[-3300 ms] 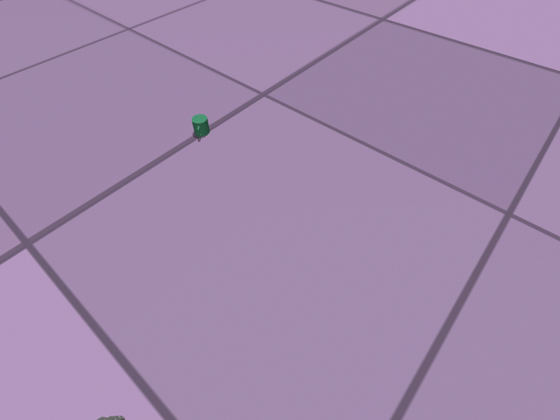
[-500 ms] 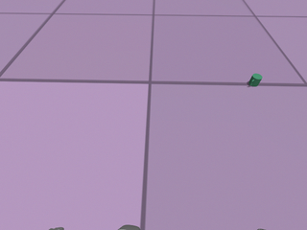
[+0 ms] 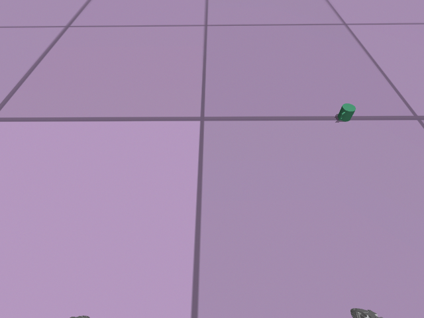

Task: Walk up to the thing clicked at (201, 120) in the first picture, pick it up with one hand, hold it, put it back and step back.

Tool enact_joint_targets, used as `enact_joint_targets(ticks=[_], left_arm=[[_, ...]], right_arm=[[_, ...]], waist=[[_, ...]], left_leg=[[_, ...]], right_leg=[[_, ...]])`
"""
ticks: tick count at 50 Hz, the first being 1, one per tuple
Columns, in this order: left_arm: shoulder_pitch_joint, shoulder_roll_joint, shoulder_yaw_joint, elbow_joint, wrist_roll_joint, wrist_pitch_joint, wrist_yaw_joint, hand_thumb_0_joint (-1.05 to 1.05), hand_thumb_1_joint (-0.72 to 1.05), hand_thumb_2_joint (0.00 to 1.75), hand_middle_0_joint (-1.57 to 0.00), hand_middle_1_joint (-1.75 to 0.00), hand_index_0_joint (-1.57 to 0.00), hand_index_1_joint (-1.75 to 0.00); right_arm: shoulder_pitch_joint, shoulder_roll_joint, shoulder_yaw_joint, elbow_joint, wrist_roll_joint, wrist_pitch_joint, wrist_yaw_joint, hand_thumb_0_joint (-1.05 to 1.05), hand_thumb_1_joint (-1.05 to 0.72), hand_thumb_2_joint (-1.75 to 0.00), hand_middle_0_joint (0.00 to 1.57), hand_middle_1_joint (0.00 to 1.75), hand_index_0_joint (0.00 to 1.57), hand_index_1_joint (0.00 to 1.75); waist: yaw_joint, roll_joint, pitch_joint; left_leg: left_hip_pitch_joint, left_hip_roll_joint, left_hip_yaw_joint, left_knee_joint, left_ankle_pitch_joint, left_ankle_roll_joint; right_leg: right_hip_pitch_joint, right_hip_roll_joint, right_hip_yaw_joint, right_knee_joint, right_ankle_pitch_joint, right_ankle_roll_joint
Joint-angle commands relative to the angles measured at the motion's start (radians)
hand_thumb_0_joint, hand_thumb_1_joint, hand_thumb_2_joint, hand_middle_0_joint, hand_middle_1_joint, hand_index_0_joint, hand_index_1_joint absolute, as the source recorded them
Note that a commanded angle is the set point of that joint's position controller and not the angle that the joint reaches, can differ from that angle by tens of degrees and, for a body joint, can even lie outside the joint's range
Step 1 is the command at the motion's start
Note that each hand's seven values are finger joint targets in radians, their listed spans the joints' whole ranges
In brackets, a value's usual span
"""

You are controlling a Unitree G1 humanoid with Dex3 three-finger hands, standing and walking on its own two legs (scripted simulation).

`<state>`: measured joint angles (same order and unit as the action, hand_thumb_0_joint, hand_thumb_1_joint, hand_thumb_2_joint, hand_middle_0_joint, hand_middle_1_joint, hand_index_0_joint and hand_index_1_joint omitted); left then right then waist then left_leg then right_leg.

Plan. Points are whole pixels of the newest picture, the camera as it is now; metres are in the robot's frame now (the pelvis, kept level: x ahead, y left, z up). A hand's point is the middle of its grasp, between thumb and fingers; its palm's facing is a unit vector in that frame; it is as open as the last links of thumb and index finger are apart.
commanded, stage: stand
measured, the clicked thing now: (345, 113) +1.50 -0.87 -0.73
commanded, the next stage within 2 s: none
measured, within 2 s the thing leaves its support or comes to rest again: neither
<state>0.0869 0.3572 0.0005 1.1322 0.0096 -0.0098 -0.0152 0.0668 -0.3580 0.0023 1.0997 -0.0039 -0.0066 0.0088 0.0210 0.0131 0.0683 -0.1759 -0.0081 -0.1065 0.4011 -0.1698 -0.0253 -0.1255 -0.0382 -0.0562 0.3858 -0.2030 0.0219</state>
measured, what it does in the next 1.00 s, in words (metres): stands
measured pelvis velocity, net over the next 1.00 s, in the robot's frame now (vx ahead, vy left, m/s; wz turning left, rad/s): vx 0.01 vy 0.00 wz -0.03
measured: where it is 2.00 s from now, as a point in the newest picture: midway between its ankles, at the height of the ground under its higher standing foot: outside the picture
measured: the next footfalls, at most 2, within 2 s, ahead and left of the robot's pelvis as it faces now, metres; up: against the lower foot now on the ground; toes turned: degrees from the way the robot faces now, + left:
none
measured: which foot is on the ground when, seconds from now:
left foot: down 0.00-1.00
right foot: down 0.00-1.00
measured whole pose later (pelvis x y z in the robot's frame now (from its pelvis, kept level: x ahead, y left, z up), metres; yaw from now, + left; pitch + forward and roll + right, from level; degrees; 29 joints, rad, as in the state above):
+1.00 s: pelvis +0.01 +0.00 +0.00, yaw -2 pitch -2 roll +0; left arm 0.11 0.36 0.00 1.13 0.01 -0.01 -0.01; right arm 0.10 -0.35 0.00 1.14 -0.01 -0.01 0.01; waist 0.01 0.00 0.05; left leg -0.15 0.00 -0.08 0.33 -0.15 -0.02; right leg -0.12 -0.04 -0.03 0.35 -0.19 0.02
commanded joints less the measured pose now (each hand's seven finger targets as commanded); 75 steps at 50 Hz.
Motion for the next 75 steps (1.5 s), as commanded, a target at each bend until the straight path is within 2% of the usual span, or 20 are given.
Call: enact_joint_targets(ticks=[1, 5, 11, 13, 20, 24, 27, 28, 29, 31, 34, 38, 40, 41, 44, 54, 59, 70, 73, 75], left_arm=[[-0.062, 0.228, 0.044, -0.051, -0.004, -0.023, 0.015, 0.0, 0.9, 0.9, -0.2, -0.3, -0.2, -0.3], [-0.058, 0.229, 0.043, -0.045, -0.005, -0.026, 0.018, 0.0, 0.9, 0.9, -0.2, -0.3, -0.2, -0.3], [-0.048, 0.22, 0.042, -0.039, -0.004, -0.021, 0.018, 0.0, 0.9, 0.9, -0.2, -0.3, -0.2, -0.3], [-0.05, 0.222, 0.044, -0.042, -0.004, -0.022, 0.018, 0.0, 0.9, 0.9, -0.2, -0.3, -0.2, -0.3], [-0.047, 0.224, 0.044, -0.05, -0.003, -0.017, 0.016, 0.0, 0.9, 0.9, -0.2, -0.3, -0.2, -0.3], [-0.035, 0.222, 0.042, -0.054, -0.002, -0.02, 0.016, 0.0, 0.9, 0.9, -0.2, -0.3, -0.2, -0.3], [-0.035, 0.226, 0.043, -0.056, -0.004, -0.022, 0.018, 0.0, 0.9, 0.9, -0.2, -0.3, -0.2, -0.3], [-0.038, 0.226, 0.043, -0.056, -0.004, -0.021, 0.017, 0.0, 0.9, 0.9, -0.2, -0.3, -0.2, -0.3], [-0.04, 0.221, 0.042, -0.059, -0.003, -0.02, 0.017, 0.0, 0.9, 0.9, -0.2, -0.3, -0.2, -0.3], [-0.03, 0.222, 0.042, -0.057, -0.005, -0.017, 0.016, 0.0, 0.9, 0.9, -0.2, -0.3, -0.2, -0.3], [-0.025, 0.226, 0.042, -0.059, -0.004, -0.019, 0.016, 0.0, 0.9, 0.9, -0.2, -0.3, -0.2, -0.3], [-0.025, 0.216, 0.039, -0.06, -0.004, -0.017, 0.015, 0.0, 0.9, 0.9, -0.2, -0.3, -0.2, -0.3], [-0.023, 0.216, 0.039, -0.062, -0.003, -0.017, 0.017, 0.0, 0.9, 0.9, -0.2, -0.3, -0.2, -0.3], [-0.026, 0.223, 0.041, -0.06, -0.004, -0.016, 0.016, 0.0, 0.9, 0.9, -0.2, -0.3, -0.2, -0.3], [-0.016, 0.22, 0.042, -0.061, -0.002, -0.015, 0.014, 0.0, 0.9, 0.9, -0.2, -0.3, -0.2, -0.3], [-0.012, 0.222, 0.042, -0.065, -0.004, -0.015, 0.014, 0.0, 0.9, 0.9, -0.2, -0.3, -0.2, -0.3], [-0.009, 0.225, 0.043, -0.063, -0.003, -0.015, 0.016, 0.0, 0.9, 0.9, -0.2, -0.3, -0.2, -0.3], [-0.011, 0.224, 0.045, -0.071, -0.004, -0.018, 0.021, 0.0, 0.9, 0.9, -0.2, -0.3, -0.2, -0.3], [-0.006, 0.223, 0.044, -0.068, -0.004, -0.017, 0.022, 0.0, 0.9, 0.9, -0.2, -0.3, -0.2, -0.3], [-0.013, 0.219, 0.042, -0.068, -0.002, -0.016, 0.021, 0.0, 0.9, 0.9, -0.2, -0.3, -0.2, -0.3]], right_arm=[[-0.041, -0.213, -0.044, -0.041, -0.001, -0.025, -0.013, 0.0, -0.9, -0.9, 0.2, 0.3, 0.2, 0.3], [-0.047, -0.208, -0.043, -0.032, -0.001, -0.024, -0.013, 0.0, -0.9, -0.9, 0.2, 0.3, 0.2, 0.3], [-0.045, -0.204, -0.043, -0.018, -0.001, -0.024, -0.012, 0.0, -0.9, -0.9, 0.2, 0.3, 0.2, 0.3], [-0.033, -0.211, -0.044, -0.015, -0.002, -0.025, -0.012, 0.0, -0.9, -0.9, 0.2, 0.3, 0.2, 0.3], [-0.021, -0.207, -0.041, -0.011, -0.005, -0.022, -0.013, 0.0, -0.9, -0.9, 0.2, 0.3, 0.2, 0.3], [-0.016, -0.209, -0.041, -0.009, -0.004, -0.021, -0.012, 0.0, -0.9, -0.9, 0.2, 0.3, 0.2, 0.3], [-0.009, -0.204, -0.037, -0.01, -0.003, -0.022, -0.011, 0.0, -0.9, -0.9, 0.2, 0.3, 0.2, 0.3], [0.0, -0.204, -0.036, -0.007, -0.003, -0.021, -0.012, 0.0, -0.9, -0.9, 0.2, 0.3, 0.2, 0.3], [-0.003, -0.214, -0.038, -0.009, -0.005, -0.023, -0.013, 0.0, -0.9, -0.9, 0.2, 0.3, 0.2, 0.3], [-0.005, -0.214, -0.037, -0.006, -0.003, -0.023, -0.015, 0.0, -0.9, -0.9, 0.2, 0.3, 0.2, 0.3], [-0.002, -0.209, -0.036, -0.008, -0.001, -0.024, -0.015, 0.0, -0.9, -0.9, 0.2, 0.3, 0.2, 0.3], [-0.003, -0.213, -0.036, -0.005, -0.002, -0.023, -0.015, 0.0, -0.9, -0.9, 0.2, 0.3, 0.2, 0.3], [-0.008, -0.217, -0.038, -0.008, -0.002, -0.023, -0.015, 0.0, -0.9, -0.9, 0.2, 0.3, 0.2, 0.3], [0.008, -0.209, -0.035, -0.003, -0.003, -0.021, -0.014, 0.0, -0.9, -0.9, 0.2, 0.3, 0.2, 0.3], [0.0, -0.214, -0.035, -0.009, -0.004, -0.023, -0.014, 0.0, -0.9, -0.9, 0.2, 0.3, 0.2, 0.3], [-0.004, -0.217, -0.036, -0.016, -0.004, -0.025, -0.015, 0.0, -0.9, -0.9, 0.2, 0.3, 0.2, 0.3], [0.0, -0.208, -0.031, -0.013, -0.003, -0.023, -0.015, 0.0, -0.9, -0.9, 0.2, 0.3, 0.2, 0.3], [-0.001, -0.214, -0.034, -0.02, -0.003, -0.02, -0.019, 0.0, -0.9, -0.9, 0.2, 0.3, 0.2, 0.3], [-0.002, -0.211, -0.034, -0.023, -0.002, -0.018, -0.019, 0.0, -0.9, -0.9, 0.2, 0.3, 0.2, 0.3], [0.001, -0.204, -0.031, -0.021, -0.002, -0.016, -0.018, 0.0, -0.9, -0.9, 0.2, 0.3, 0.2, 0.3]], waist=[[-0.014, -0.016, -0.098], [-0.012, -0.017, -0.113], [-0.008, -0.015, -0.077], [-0.011, -0.015, -0.093], [-0.015, -0.022, -0.072], [-0.014, -0.022, -0.083], [-0.014, -0.024, -0.092], [-0.019, -0.025, -0.084], [-0.018, -0.009, -0.102], [-0.015, -0.006, -0.084], [-0.015, -0.017, -0.109], [-0.017, -0.006, -0.069], [-0.017, -0.006, -0.087], [-0.024, -0.012, -0.066], [-0.017, 0.001, -0.069], [-0.015, -0.002, -0.097], [-0.016, -0.024, -0.083], [-0.015, -0.014, -0.123], [-0.016, -0.021, -0.116], [-0.017, -0.032, -0.081]], left_leg=[[0.034, 0.105, -0.062, -0.078, 0.126, 0.037], [0.037, 0.108, -0.054, -0.085, 0.149, 0.037], [0.014, 0.107, -0.058, -0.12, 0.089, 0.032], [0.016, 0.108, -0.054, -0.115, 0.101, 0.035], [0.018, 0.105, -0.049, -0.125, 0.061, 0.031], [0.021, 0.103, -0.048, -0.114, 0.052, 0.035], [0.02, 0.106, -0.045, -0.113, 0.104, 0.035], [0.011, 0.106, -0.045, -0.115, 0.088, 0.035], [0.022, 0.112, -0.044, -0.11, 0.119, 0.037], [0.02, 0.111, -0.049, -0.118, 0.095, 0.033], [0.032, 0.113, -0.044, -0.11, 0.149, 0.034], [0.016, 0.111, -0.05, -0.126, 0.084, 0.032], [0.032, 0.113, -0.047, -0.117, 0.101, 0.036], [0.009, 0.108, -0.048, -0.131, 0.048, 0.034], [0.001, 0.108, -0.051, -0.14, 0.037, 0.035], [0.036, 0.112, -0.043, -0.111, 0.117, 0.037], [0.026, 0.109, -0.044, -0.119, 0.111, 0.034], [0.058, 0.116, -0.031, -0.09, 0.213, 0.033], [0.059, 0.116, -0.03, -0.093, 0.207, 0.033], [0.032, 0.111, -0.035, -0.103, 0.164, 0.03]], right_leg=[[0.019, -0.102, 0.111, -0.099, 0.036, -0.04], [0.044, -0.103, 0.111, -0.103, 0.067, -0.037], [0.023, -0.095, 0.109, -0.115, -0.006, -0.037], [0.043, -0.098, 0.111, -0.111, 0.025, -0.036], [-0.001, -0.093, 0.116, -0.119, -0.038, -0.041], [0.009, -0.096, 0.12, -0.127, -0.026, -0.038], [0.028, -0.1, 0.118, -0.116, 0.032, -0.037], [0.024, -0.098, 0.119, -0.118, 0.006, -0.037], [0.033, -0.099, 0.116, -0.108, 0.045, -0.037], [0.019, -0.093, 0.114, -0.11, 0.007, -0.039], [0.042, -0.095, 0.108, -0.101, 0.062, -0.037], [0.009, -0.089, 0.107, -0.113, 0.0, -0.037], [0.017, -0.094, 0.113, -0.113, 0.018, -0.038], [0.008, -0.091, 0.113, -0.116, -0.015, -0.037], [0.015, -0.091, 0.11, -0.105, -0.011, -0.039], [0.021, -0.096, 0.116, -0.103, 0.031, -0.041], [0.019, -0.092, 0.109, -0.102, 0.035, -0.038], [0.063, -0.1, 0.107, -0.093, 0.162, -0.036], [0.063, -0.099, 0.105, -0.101, 0.153, -0.035], [0.046, -0.094, 0.103, -0.111, 0.107, -0.034]])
